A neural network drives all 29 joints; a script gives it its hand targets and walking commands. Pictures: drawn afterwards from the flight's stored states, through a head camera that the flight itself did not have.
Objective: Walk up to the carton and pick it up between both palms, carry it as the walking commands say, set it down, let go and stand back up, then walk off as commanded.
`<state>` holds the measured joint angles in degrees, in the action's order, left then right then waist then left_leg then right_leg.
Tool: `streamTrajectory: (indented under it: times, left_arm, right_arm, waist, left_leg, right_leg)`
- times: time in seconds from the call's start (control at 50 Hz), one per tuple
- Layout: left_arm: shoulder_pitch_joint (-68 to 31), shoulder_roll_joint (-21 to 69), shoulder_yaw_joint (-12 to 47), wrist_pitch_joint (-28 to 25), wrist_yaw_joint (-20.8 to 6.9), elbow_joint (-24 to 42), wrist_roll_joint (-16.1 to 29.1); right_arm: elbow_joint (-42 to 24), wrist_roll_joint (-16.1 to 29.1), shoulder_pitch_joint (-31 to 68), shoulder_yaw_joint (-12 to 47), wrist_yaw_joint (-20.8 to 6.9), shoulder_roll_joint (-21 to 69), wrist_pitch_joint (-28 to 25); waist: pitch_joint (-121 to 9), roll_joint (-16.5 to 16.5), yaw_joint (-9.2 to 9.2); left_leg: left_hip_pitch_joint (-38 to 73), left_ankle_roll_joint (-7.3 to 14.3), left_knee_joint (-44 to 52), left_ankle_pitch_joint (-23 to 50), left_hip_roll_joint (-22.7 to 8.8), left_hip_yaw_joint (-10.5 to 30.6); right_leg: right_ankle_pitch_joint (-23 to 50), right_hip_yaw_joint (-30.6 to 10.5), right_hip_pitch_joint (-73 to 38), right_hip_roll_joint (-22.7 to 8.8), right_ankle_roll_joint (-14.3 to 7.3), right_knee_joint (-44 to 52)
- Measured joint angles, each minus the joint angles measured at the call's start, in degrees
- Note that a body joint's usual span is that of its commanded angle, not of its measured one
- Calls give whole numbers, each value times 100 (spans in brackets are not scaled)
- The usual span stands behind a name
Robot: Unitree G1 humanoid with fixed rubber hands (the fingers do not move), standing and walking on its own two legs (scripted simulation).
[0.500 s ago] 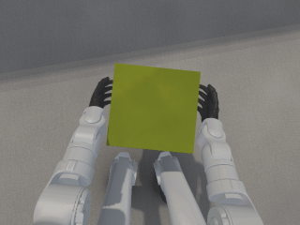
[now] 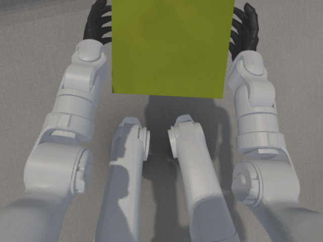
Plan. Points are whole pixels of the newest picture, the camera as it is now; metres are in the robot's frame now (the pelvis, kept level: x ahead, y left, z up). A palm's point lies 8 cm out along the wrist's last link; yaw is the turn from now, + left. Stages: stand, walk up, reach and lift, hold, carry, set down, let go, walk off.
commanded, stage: set down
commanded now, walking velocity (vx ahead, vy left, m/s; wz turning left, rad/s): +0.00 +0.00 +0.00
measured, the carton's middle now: (167, 49) +0.51 -0.04 -0.21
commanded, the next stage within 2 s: none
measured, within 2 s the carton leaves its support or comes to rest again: rests again in 1.46 s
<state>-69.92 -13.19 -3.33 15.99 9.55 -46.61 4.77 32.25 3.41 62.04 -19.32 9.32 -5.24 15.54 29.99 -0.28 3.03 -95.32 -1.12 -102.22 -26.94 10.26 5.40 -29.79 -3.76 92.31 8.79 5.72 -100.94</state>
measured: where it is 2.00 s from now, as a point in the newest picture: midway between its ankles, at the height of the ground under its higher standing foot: (157, 158)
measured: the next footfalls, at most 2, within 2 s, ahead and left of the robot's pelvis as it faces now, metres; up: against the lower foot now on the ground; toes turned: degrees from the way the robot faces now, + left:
none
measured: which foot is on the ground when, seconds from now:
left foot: down 0.00-1.00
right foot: down 0.00-1.00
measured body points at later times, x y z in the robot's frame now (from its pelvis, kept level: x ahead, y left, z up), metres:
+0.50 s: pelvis +0.00 -0.01 -0.06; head +0.35 -0.01 +0.20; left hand +0.55 +0.10 -0.23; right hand +0.52 -0.20 -0.21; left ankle +0.15 +0.09 -0.47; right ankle +0.14 -0.14 -0.47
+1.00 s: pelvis +0.02 -0.01 -0.12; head +0.39 -0.01 +0.12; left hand +0.57 +0.11 -0.31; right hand +0.53 -0.19 -0.29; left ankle +0.15 +0.09 -0.47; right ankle +0.14 -0.14 -0.47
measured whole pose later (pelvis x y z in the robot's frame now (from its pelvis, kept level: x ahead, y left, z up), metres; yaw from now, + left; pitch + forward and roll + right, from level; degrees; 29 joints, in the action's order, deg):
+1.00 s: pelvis +0.02 -0.01 -0.12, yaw -1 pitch +28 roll -3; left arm -81.5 -19.0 2.4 14.8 8.4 -55.1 9.2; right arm 37.7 5.9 70.8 -19.9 11.6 -6.7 13.9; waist 30.3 0.2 3.0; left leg -120.3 -2.2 -124.9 -32.4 9.6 2.6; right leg -35.5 -1.4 117.6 9.1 5.3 -124.6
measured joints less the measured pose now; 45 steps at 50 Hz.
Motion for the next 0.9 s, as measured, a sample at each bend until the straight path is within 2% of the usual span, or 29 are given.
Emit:
streamTrajectory:
  times: [0.1, 0.22, 0.4, 0.54, 0.68, 0.84, 0.9]
  left_arm:
    - [-501, -155, -162, -98, -126, -418, -122]
    - [-884, -240, -57, 52, -169, -563, -155]
    - [-998, -229, -28, 216, -168, -523, -88]
    - [-1169, -346, -244, -21, -257, -815, -75]
    - [-1347, -511, -106, -116, -309, -968, -109]
    - [-1347, -567, 229, -65, -270, -1019, 61]
    - [-1333, -588, 391, -35, -206, -1043, 218]
  right_arm:
    - [395, -249, 573, -333, -40, 82, -106]
    - [272, -291, 666, -598, -26, 173, -42]
    - [-9, -65, 577, -374, 113, 39, 218]
    - [502, -100, 1092, -291, 130, -65, 88]
    - [789, -101, 1341, -429, 131, -11, -134]
    - [774, 43, 1109, -348, 176, -5, -225]
    - [829, 93, 1055, -153, 211, -105, -208]
  waist:
    - [-4, 19, 3]
    - [12, -31, -17]
    - [23, -52, -9]
    - [8, 157, 39]
    - [10, 307, 17]
    - [21, 128, -64]
    - [26, 67, -50]
  left_leg:
    - [-422, -105, -178, 101, 28, 91]
    - [-946, -168, -475, 133, 37, 86]
    - [-1349, -147, -881, 2, -26, -126]
    - [-1569, -181, -1083, -80, -87, -174]
    - [-1957, -220, -1417, -190, -102, -145]
    - [-2385, -179, -1885, -368, -57, -189]
    - [-2494, -149, -2037, -424, -43, -239]
  right_leg:
    - [105, 123, 428, -5, -50, -170]
    - [138, 176, 965, 11, -55, -483]
    - [11, 60, 1423, 71, -22, -988]
    - [-25, 68, 1697, 112, -64, -1222]
    - [-110, 172, 2091, 115, -110, -1529]
    - [-349, 232, 2457, 57, -88, -1982]
    - [-439, 216, 2542, 41, -64, -2146]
